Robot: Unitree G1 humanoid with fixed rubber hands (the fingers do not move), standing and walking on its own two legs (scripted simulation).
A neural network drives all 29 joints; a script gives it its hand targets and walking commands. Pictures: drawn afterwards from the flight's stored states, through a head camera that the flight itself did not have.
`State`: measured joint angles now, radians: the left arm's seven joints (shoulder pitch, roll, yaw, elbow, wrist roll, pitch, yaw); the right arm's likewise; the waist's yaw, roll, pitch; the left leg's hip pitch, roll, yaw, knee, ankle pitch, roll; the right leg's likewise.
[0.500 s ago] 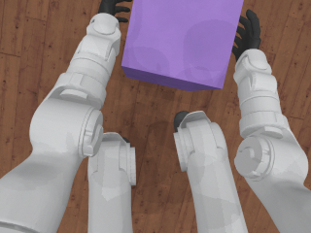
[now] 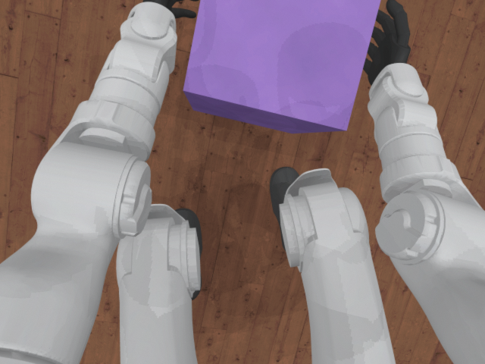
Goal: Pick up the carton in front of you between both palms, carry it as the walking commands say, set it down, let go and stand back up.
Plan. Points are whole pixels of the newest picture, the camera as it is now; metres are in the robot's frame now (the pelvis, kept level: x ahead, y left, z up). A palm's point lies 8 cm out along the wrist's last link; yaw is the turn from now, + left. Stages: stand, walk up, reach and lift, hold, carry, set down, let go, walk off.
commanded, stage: set down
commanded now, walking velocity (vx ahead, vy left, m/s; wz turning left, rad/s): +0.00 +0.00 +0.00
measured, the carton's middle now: (266, 56) +0.50 -0.11 -0.26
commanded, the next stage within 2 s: let go in 1.32 s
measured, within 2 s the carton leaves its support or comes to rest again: neither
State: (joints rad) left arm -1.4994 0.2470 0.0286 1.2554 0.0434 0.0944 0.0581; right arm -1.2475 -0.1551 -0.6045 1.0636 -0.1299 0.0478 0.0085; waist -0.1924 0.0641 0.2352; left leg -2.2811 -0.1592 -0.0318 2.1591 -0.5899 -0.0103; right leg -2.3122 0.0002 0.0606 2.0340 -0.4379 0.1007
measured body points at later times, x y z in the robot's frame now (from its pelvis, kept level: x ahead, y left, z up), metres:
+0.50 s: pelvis +0.00 -0.02 +0.01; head +0.35 -0.05 +0.29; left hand +0.57 +0.03 -0.14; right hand +0.44 -0.33 -0.13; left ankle +0.10 +0.10 -0.35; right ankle +0.15 -0.15 -0.35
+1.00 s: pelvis +0.02 -0.02 +0.13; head +0.33 -0.04 +0.46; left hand +0.58 +0.04 +0.01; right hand +0.43 -0.33 +0.02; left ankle +0.10 +0.10 -0.35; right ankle +0.15 -0.15 -0.35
